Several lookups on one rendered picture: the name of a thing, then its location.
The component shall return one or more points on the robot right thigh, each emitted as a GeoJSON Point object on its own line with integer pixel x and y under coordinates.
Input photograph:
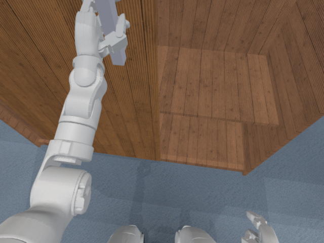
{"type": "Point", "coordinates": [192, 235]}

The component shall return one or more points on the robot thigh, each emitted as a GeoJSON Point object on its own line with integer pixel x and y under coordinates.
{"type": "Point", "coordinates": [127, 234]}
{"type": "Point", "coordinates": [192, 235]}

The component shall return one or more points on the left robot hand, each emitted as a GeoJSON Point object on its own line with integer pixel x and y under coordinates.
{"type": "Point", "coordinates": [89, 32]}

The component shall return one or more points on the left robot upper arm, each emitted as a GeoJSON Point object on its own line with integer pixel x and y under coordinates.
{"type": "Point", "coordinates": [59, 194]}

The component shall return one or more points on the left robot forearm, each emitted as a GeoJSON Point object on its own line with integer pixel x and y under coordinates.
{"type": "Point", "coordinates": [80, 115]}

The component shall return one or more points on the handle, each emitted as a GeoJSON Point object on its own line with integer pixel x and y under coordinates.
{"type": "Point", "coordinates": [108, 17]}

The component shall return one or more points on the robot left thigh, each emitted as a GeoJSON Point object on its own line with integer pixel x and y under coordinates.
{"type": "Point", "coordinates": [127, 234]}

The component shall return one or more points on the wardrobe door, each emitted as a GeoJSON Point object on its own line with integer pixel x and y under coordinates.
{"type": "Point", "coordinates": [15, 115]}
{"type": "Point", "coordinates": [37, 48]}

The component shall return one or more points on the right robot hand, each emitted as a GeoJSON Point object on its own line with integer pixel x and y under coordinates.
{"type": "Point", "coordinates": [265, 233]}

